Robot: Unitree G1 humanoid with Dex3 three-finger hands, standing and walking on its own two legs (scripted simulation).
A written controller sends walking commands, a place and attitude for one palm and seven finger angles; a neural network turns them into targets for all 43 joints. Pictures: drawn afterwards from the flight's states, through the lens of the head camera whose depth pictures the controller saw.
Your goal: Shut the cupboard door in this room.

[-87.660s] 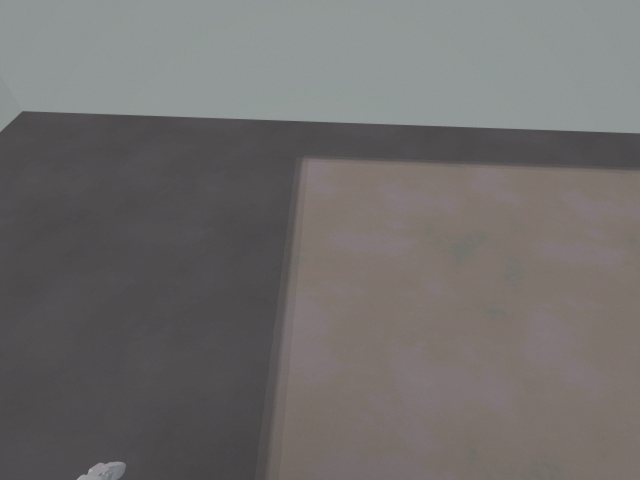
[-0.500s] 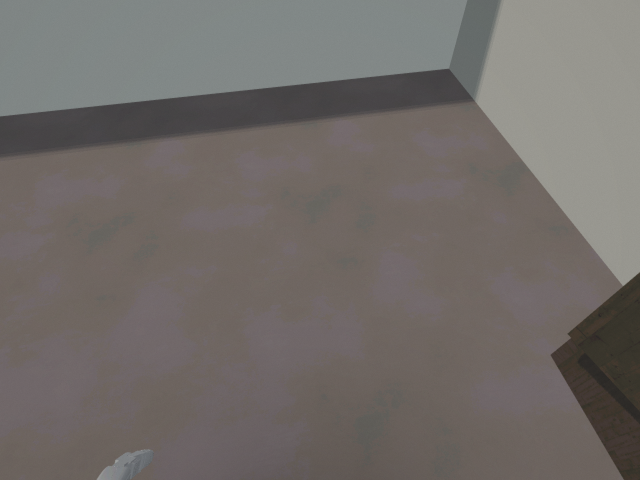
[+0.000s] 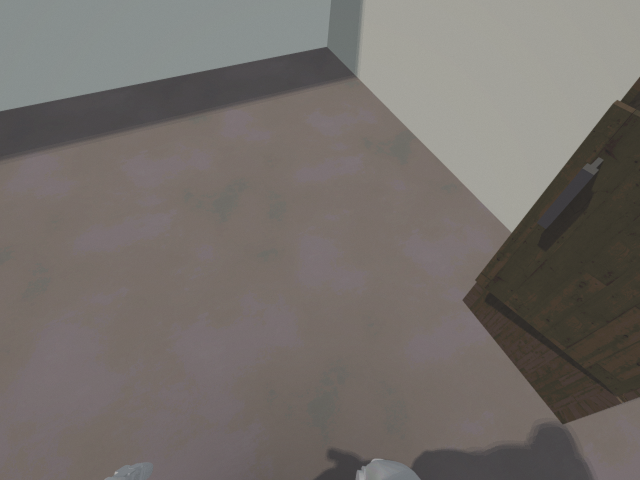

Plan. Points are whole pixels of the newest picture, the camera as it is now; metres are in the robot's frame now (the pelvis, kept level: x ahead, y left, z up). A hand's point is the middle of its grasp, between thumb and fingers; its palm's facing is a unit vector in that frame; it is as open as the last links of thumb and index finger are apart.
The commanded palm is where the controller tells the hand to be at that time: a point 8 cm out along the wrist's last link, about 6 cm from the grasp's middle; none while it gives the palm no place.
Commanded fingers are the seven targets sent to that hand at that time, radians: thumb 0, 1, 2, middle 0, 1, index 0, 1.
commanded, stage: turn to face it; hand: left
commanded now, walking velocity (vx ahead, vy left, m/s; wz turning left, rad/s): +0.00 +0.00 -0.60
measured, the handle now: (570, 193) +0.65 -0.45 -0.05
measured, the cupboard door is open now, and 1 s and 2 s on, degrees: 14 14 14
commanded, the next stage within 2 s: take the last steps up to it in 1.24 s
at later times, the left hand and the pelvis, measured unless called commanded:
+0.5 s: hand (207, 474) +0.14 +0.16 -0.17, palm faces -0.25 -0.94 -0.22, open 7.4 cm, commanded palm none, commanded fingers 0.00 0.90 0.90 -0.20 -0.30 -0.20 -0.30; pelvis +0.01 -0.01 -0.01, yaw -17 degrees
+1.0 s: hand (273, 425) +0.21 +0.08 -0.15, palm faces -0.53 -0.80 -0.28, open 7.4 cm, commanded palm none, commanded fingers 0.00 0.90 0.90 -0.20 -0.30 -0.20 -0.30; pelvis +0.01 -0.04 -0.01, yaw -34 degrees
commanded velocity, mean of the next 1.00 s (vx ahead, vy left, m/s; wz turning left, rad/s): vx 0.00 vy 0.00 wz -0.55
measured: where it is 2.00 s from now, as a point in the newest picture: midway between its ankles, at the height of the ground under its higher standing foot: outside the picture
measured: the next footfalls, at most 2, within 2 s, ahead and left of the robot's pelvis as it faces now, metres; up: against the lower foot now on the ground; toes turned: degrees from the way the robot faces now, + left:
right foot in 0.18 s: +0.01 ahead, -0.15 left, +0.00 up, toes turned -11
left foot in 0.52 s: +0.11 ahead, +0.09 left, +0.00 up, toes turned -15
